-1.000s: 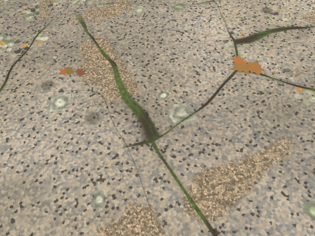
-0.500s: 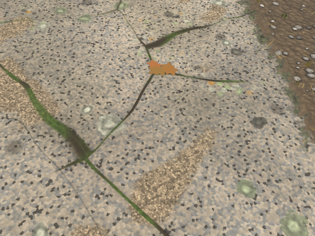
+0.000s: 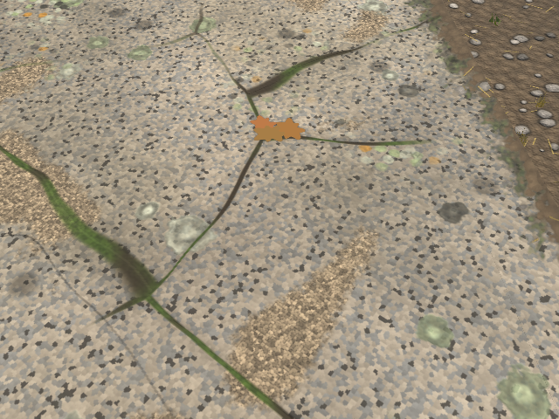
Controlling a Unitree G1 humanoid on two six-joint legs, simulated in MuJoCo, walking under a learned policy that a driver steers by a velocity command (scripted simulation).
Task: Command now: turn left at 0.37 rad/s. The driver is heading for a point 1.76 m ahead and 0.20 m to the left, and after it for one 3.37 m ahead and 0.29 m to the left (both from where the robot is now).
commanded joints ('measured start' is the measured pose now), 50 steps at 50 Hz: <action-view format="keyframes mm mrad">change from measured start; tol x32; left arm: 1 -11 194 65 -45 -9 -12 10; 50 193 236 46 -1 -26 -82 -26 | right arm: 1 -40 -67 -26 -87 5 6 -1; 50 -113 -83 -7 -184 -38 -152 36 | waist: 1 37 -129 -44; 9 -6 -119 -115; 11 6 331 -91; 50 44 -110 2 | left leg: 1 -170 45 -34 130 -41 -11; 9 164 -35 83 -369 326 72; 11 373 330 -517 -520 912 334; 25 292 155 -382 -668 64 284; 39 182 184 -202 -621 132 247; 44 -529 -31 -93 292 39 72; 50 -341 -8 -24 28 303 11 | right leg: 1 129 -343 240 -169 534 -233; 8 102 -305 80 -53 485 -146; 12 -423 14 119 674 -439 100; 40 59 7 29 -28 67 -57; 44 429 -339 755 -303 -227 -305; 50 178 -164 375 -282 555 -216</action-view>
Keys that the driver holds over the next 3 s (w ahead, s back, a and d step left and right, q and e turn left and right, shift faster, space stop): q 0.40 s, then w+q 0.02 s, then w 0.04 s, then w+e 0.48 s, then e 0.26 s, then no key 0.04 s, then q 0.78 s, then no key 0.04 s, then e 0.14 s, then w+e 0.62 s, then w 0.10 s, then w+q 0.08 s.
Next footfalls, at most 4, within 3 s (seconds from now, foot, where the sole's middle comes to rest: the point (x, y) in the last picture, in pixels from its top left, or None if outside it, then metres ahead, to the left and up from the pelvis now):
0.20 left None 0.02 0.13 -0.77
0.82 right None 0.17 -0.07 -0.77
1.24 left None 0.46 0.13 -0.77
1.58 right None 0.40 -0.09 -0.77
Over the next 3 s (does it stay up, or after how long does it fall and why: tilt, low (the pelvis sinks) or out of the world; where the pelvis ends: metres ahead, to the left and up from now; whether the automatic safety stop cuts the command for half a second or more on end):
stays up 0.66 0.08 -0.01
